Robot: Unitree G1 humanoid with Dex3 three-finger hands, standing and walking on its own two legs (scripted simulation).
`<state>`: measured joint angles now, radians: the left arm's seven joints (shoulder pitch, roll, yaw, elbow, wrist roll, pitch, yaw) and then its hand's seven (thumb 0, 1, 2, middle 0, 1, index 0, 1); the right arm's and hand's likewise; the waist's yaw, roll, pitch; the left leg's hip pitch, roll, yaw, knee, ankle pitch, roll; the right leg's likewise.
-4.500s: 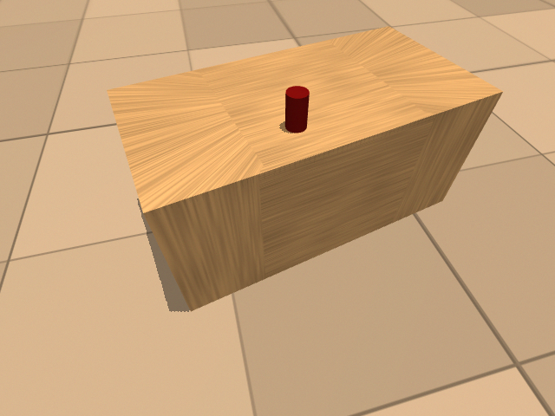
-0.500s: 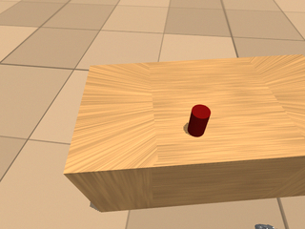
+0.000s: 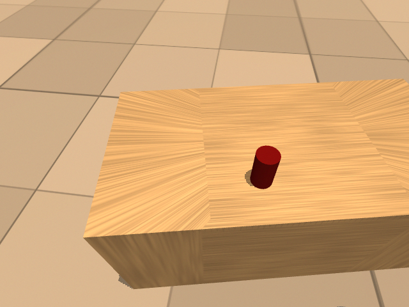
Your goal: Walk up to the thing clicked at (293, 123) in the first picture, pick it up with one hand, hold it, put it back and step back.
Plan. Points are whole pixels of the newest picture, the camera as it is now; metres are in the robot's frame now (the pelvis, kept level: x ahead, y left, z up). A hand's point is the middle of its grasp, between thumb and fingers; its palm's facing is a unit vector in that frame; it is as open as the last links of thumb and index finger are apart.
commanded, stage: stand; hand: right
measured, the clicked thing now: (264, 168) +0.50 -0.19 -0.12
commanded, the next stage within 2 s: go down in 2.00 s
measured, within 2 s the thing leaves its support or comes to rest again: neither
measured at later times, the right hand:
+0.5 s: hand out of the picture +0.08 -0.27 -0.16, palm faces -0.02 +0.95 -0.32, open 7.4 cm
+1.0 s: hand out of the picture +0.06 -0.27 -0.16, palm faces -0.03 +0.94 -0.33, open 7.4 cm
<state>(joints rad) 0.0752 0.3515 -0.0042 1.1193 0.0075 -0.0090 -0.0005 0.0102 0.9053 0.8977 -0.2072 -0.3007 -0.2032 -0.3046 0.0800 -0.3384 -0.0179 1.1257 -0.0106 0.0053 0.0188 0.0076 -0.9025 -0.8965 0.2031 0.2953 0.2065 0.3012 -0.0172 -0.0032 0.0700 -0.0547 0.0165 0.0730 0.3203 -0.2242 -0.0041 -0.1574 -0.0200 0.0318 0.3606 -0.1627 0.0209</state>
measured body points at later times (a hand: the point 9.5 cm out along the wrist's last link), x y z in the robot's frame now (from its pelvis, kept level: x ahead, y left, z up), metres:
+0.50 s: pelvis +0.00 -0.02 +0.00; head +0.01 -0.02 +0.45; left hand +0.07 +0.29 -0.13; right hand +0.08 -0.32 -0.13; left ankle -0.03 +0.12 -0.75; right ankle +0.02 -0.13 -0.75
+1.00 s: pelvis +0.00 -0.02 +0.00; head +0.01 -0.02 +0.45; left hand +0.07 +0.28 -0.13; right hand +0.06 -0.32 -0.14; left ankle -0.03 +0.12 -0.75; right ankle +0.02 -0.13 -0.75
